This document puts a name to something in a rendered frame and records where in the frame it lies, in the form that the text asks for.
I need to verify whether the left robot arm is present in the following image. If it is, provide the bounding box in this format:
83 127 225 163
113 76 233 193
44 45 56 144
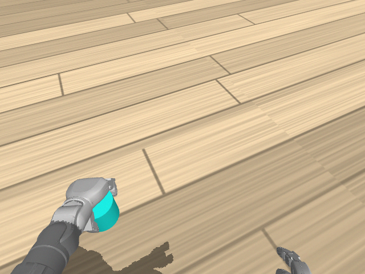
11 196 92 274

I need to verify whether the tin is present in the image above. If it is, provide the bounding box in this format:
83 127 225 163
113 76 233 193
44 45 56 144
92 191 119 232

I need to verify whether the right robot hand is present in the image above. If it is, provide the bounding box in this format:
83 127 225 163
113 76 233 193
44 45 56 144
276 247 312 274

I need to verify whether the left robot hand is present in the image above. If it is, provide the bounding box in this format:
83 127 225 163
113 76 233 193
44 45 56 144
66 178 117 233

